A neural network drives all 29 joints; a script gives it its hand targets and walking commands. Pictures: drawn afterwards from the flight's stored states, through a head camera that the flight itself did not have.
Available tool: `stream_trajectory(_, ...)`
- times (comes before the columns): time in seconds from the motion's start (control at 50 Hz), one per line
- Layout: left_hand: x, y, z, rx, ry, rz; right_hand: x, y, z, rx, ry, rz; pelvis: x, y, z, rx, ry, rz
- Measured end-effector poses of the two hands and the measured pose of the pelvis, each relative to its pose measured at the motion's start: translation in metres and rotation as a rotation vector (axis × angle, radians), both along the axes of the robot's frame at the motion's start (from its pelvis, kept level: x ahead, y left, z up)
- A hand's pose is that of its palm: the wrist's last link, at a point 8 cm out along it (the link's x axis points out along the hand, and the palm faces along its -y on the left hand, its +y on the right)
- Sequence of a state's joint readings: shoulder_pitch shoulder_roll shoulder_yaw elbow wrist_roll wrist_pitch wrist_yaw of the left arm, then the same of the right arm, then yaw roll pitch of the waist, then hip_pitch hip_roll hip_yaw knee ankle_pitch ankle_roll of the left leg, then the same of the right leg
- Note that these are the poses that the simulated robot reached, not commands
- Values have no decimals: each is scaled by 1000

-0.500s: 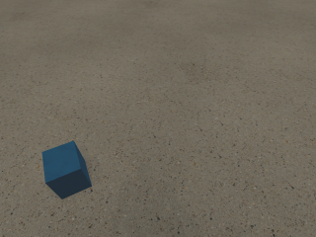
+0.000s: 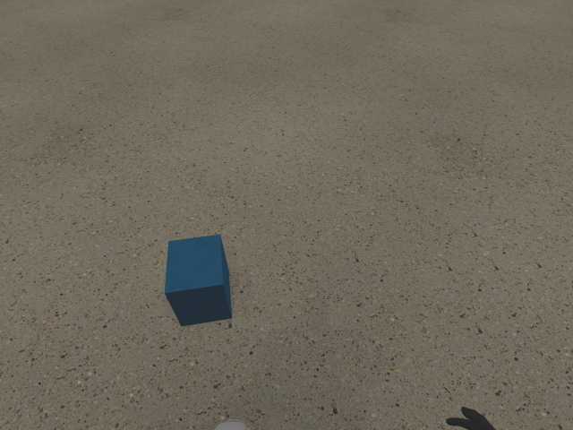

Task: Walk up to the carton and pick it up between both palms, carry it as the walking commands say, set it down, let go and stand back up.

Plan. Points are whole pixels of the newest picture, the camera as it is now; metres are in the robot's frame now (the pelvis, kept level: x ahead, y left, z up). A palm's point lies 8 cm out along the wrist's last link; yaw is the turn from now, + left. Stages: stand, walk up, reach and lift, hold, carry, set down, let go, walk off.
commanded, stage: walk up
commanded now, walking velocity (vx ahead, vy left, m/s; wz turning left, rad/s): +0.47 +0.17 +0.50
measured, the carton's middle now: (200, 280) +0.76 +0.39 -0.66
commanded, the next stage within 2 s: none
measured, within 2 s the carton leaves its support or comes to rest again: neither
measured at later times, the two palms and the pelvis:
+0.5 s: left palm (100, 319) +0.33 +0.38 -0.11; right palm (386, 413) +0.19 -0.11 -0.11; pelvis +0.21 +0.14 +0.00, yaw +14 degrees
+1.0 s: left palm (59, 356) +0.26 +0.42 -0.11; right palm (326, 235) +0.55 -0.04 -0.13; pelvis +0.37 +0.17 +0.00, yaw +22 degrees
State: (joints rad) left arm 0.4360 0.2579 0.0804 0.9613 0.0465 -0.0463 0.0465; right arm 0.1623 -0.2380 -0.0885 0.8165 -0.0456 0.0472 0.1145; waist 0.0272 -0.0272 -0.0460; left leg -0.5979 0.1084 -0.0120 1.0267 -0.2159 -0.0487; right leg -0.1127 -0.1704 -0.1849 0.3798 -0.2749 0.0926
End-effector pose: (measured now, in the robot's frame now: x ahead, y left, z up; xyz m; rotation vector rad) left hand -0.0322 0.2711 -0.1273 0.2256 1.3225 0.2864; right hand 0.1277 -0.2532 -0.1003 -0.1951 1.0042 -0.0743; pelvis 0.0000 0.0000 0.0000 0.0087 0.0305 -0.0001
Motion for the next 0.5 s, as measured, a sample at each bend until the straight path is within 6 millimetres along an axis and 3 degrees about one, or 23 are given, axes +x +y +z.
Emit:
stream_trajectory(0.12, 13, 56, -21, -34, 12, 87, 94, 75, -3, -38, -65, 158, 44, 57, -17, -11, 6, 57)
stream_trajectory(0.16, 28, 77, -34, -50, 24, 79, 108, 96, -11, -59, -79, 169, 57, 76, -27, -3, 10, 81)
stream_trajectory(0.2, 65, 92, -33, -63, -28, 61, 99, 108, -16, -69, -23, 150, 71, 89, -24, -7, 15, 103)
stream_trajectory(0.28, 170, 108, -12, -88, -215, -3, 61, 118, -15, -85, 144, 76, 103, 109, -7, -12, 13, 148)
stream_trajectory(0.34, 237, 114, 3, -100, -308, -33, 46, 125, -10, -85, 231, 36, 129, 120, 2, -18, 5, 180)
stream_trajectory(0.42, 305, 117, 12, -121, -373, -40, 45, 134, -5, -93, 319, 1, 167, 130, 5, -23, -6, 218)
stream_trajectory(0.5, 364, 113, 12, -149, -418, -39, 65, 141, -8, -99, 380, -8, 207, 135, 2, -22, -15, 247)
